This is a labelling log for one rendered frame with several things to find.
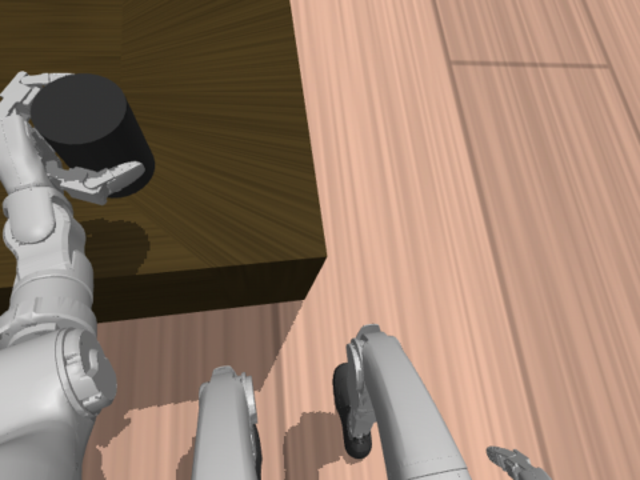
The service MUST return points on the right robot foot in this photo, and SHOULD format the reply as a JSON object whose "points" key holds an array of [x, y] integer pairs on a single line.
{"points": [[355, 447]]}

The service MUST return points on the left robot arm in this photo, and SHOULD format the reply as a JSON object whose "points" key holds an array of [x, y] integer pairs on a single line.
{"points": [[54, 376]]}

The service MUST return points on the right robot hand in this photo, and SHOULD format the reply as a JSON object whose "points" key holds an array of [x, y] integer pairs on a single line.
{"points": [[516, 464]]}

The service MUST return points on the left robot hand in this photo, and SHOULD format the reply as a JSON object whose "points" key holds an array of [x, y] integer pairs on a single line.
{"points": [[27, 160]]}

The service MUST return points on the can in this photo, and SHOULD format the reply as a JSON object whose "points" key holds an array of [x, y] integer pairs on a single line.
{"points": [[88, 121]]}

